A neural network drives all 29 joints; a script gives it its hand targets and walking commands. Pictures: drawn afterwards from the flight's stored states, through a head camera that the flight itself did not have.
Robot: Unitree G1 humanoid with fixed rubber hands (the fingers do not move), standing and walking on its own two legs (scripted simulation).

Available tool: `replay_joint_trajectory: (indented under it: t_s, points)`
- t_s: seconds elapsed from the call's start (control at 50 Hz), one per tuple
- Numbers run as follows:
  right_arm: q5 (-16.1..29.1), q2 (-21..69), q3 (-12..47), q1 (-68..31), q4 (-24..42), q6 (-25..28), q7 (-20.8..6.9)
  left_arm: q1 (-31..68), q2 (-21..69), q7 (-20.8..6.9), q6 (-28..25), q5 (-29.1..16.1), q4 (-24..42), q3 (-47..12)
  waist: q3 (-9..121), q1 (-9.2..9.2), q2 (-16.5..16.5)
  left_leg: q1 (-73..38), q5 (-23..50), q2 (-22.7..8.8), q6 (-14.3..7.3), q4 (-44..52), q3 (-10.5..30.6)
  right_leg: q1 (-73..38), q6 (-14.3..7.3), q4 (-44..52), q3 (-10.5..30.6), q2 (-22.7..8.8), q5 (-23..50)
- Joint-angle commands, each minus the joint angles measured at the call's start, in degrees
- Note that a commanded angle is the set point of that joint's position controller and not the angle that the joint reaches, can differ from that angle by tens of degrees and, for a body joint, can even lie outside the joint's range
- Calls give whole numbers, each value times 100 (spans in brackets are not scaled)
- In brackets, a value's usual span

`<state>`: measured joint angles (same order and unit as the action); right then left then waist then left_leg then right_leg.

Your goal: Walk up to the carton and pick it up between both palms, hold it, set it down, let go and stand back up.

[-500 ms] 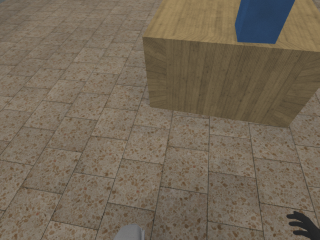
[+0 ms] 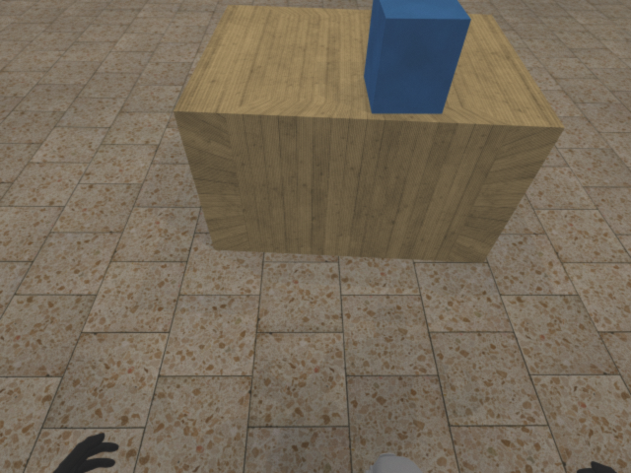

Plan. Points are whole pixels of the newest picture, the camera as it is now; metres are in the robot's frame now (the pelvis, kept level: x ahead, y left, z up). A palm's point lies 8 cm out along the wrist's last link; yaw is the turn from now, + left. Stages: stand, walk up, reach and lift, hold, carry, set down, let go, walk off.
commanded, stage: walk up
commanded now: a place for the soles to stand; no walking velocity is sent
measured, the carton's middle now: (409, 52) +1.12 -0.25 +0.00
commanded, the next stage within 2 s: none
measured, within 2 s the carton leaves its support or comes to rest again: neither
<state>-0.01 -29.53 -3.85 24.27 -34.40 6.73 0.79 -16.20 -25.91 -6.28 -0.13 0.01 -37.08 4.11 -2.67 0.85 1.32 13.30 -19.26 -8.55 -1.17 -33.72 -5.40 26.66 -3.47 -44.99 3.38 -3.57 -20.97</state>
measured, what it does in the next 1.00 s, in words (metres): walks ahead: right foot, then left foot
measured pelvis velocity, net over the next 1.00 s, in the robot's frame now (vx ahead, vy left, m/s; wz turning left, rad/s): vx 0.24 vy -0.11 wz -0.06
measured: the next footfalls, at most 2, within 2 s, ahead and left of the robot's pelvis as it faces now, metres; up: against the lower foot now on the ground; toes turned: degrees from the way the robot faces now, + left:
right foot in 0.04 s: +0.13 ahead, -0.17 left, +0.00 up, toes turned +0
left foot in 0.48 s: +0.27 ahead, +0.05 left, +0.00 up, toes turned +0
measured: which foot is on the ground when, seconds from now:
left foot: down 0.00-0.06, up 0.08-0.46, down 0.48-0.86, up 0.88-1.00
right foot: up 0.00-0.02, down 0.04-0.50, up 0.52-0.84, down 0.86-1.00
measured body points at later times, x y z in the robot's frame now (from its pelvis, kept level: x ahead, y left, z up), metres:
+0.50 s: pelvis +0.13 -0.05 -0.01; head +0.16 -0.04 +0.44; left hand +0.19 +0.28 -0.11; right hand +0.25 -0.40 -0.07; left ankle +0.23 +0.05 -0.73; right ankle +0.10 -0.17 -0.73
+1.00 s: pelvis +0.24 -0.11 +0.00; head +0.26 -0.13 +0.45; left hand +0.33 +0.22 -0.07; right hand +0.32 -0.45 -0.08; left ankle +0.27 +0.03 -0.69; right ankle +0.28 -0.24 -0.73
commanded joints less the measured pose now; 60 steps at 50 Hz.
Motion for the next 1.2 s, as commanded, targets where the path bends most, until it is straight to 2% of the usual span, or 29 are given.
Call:
replay_joint_trajectory:
  t_s: [0.0,0.02,0.04,0.06,0.1,0.16,0.24,0.32,0.42,0.44,0.46,0.48,0.5,0.54,0.6,0.7,0.74,0.8,0.82,0.84,0.86,0.88,0.9,0.94,1.0,1.06,1.14,1.16,1.18]
  points:
    - [-152,-1045,-326,-140,88,-14,-31,-1338,-1273,143,-314,126,-158,545,803,-617,282,1035,900,-162,-577,-1329,-138,-2618,102,1443,-809,534,755]
    - [-115,-670,-188,8,168,-38,-45,-1692,-1539,221,-331,188,-162,631,936,-832,1082,1984,193,171,-377,-2480,-171,-3225,-62,1762,422,-11,101]
    - [-76,-357,-56,-69,345,-78,-44,-1495,-1923,303,-360,188,65,662,640,-685,1911,2944,-1349,569,-178,-3193,20,-2914,-450,2649,2690,-1245,-808]
    - [-101,-847,-181,-366,211,-140,21,-1160,-2097,274,-337,149,143,689,316,-653,1254,3104,-1443,459,-205,-3399,546,-2124,-1073,3095,3669,-1678,-1725]
    - [-57,-1050,-268,-362,5,-157,-23,-724,-1730,295,-337,34,294,588,-350,-431,532,2919,-547,113,-108,-3250,755,-1553,-906,2937,2776,-1216,-1466]
    - [-28,-855,-277,72,-176,-99,-100,-863,-1449,332,-397,65,268,473,168,-288,875,2398,-253,231,-74,-2624,394,-1649,-965,2275,1589,-747,1044]
    - [-81,-731,-224,-399,15,-92,-127,-1139,-1422,344,-402,61,355,444,55,-484,708,2495,-248,320,-38,-1866,274,-1654,-1220,2272,1587,-864,1139]
    - [-132,-685,-208,-596,98,-27,-159,-1140,-1414,341,-429,38,390,426,25,-453,668,2123,203,443,-71,-1097,271,-1567,-1151,2214,1582,-941,1254]
    - [-135,-699,-283,130,-194,78,-112,-773,-1129,345,-378,52,431,269,655,91,292,-375,696,900,-257,397,25,-820,-646,852,702,-516,2206]
    - [-166,-907,-379,552,-294,118,-69,-856,-880,358,-389,49,458,170,1024,311,-237,-1188,457,582,-414,766,628,-412,-442,-268,319,-137,2136]
    - [-281,-1359,-515,706,-194,142,-40,-991,-504,355,-410,-7,531,80,1396,341,-1134,-2020,-289,-637,-823,953,2570,630,-109,-1344,-11,335,917]
    - [-183,-1619,-538,558,-30,113,-23,-1000,-805,386,-367,37,476,156,923,242,-1023,-1920,-928,-1624,-1276,1717,4406,1631,133,-1909,-128,699,-909]
    - [-80,-1587,-538,409,-41,82,-59,-890,-1408,416,-303,109,372,272,628,213,-234,-1358,-1689,-1722,-1541,1751,4324,1523,152,-2159,206,347,-997]
    - [-91,-1344,-436,180,-41,63,-60,-758,-1275,364,-274,81,234,274,-251,24,-140,-158,-1913,-1160,-1280,1944,3364,1268,76,-1847,239,108,-686]
    - [-110,-1257,-377,-211,-4,28,-104,-980,-1110,223,-255,35,79,305,-528,-72,-1080,775,-1444,-486,-1014,2213,2079,499,234,-1189,-169,90,118]
    - [-118,-1321,-408,-123,70,-96,-244,-511,-1032,209,-323,42,130,308,-195,151,-1233,446,-1345,-348,-1182,1801,1606,1,299,250,-578,146,66]
    - [-132,-1318,-397,-350,197,-186,-304,-766,-1027,257,-418,-2,37,319,35,52,-1388,619,-1255,-252,-1118,1383,1382,-637,266,929,-709,274,280]
    - [-116,-749,-221,-328,260,-329,-327,-1452,-1160,466,-545,83,-223,385,619,-358,-202,1291,-1032,181,-688,-291,749,-2344,205,1739,-638,449,871]
    - [-87,-443,-112,-225,272,-355,-301,-1631,-1401,556,-566,173,-197,453,718,-514,524,1896,-1140,526,-412,-1335,415,-2820,51,2083,378,-162,166]
    - [-94,-102,44,-246,389,-366,-266,-1485,-1719,612,-585,216,7,512,457,-495,1068,2798,-1156,975,-62,-2258,304,-2659,-315,2935,2711,-1456,-1133]
    - [-143,-456,-38,-266,226,-428,-209,-1184,-2012,632,-580,183,108,556,159,-425,613,2874,-1123,787,-72,-2653,791,-2074,-782,3205,3416,-1930,-1715]
    - [-114,-825,-143,-276,114,-425,-186,-971,-1948,619,-549,115,150,545,-217,-353,532,2775,-1053,553,-89,-2688,944,-1618,-1090,3104,3155,-1841,-1757]
    - [-98,-901,-190,-206,26,-415,-205,-906,-1733,638,-563,53,172,490,-318,-278,273,2797,-834,497,-83,-2577,961,-1744,-1093,2860,2609,-1592,-1002]
    - [-104,-712,-205,-88,-55,-367,-210,-1045,-1518,647,-566,54,102,413,-36,-269,517,2483,-618,514,-34,-2247,682,-1974,-969,2305,1620,-1172,1346]
    - [-97,-425,-146,-245,31,-393,-235,-1181,-1420,670,-545,70,120,369,391,-407,694,2011,-531,613,-7,-1713,404,-2111,-1012,1644,921,-1067,3850]
    - [-47,-350,-123,-270,-28,-389,-181,-785,-1292,708,-483,27,281,254,309,-290,619,1224,195,697,-29,-1095,179,-1378,-872,1236,433,-930,4662]
    - [-120,-539,-221,-46,-288,-341,-103,-422,-1197,671,-362,7,300,151,530,55,251,-316,1028,870,-286,239,256,-281,-435,430,135,-578,2164]
    - [-219,-824,-308,6,-270,-346,-94,-483,-939,669,-330,-18,314,93,569,51,-398,-569,596,290,-516,383,1248,331,-215,57,-37,-273,820]
    - [-236,-1081,-317,-286,-129,-331,-108,-633,-680,688,-280,-90,244,18,296,-167,-1216,-56,-170,-601,-881,1155,2862,563,50,-391,-402,200,-748]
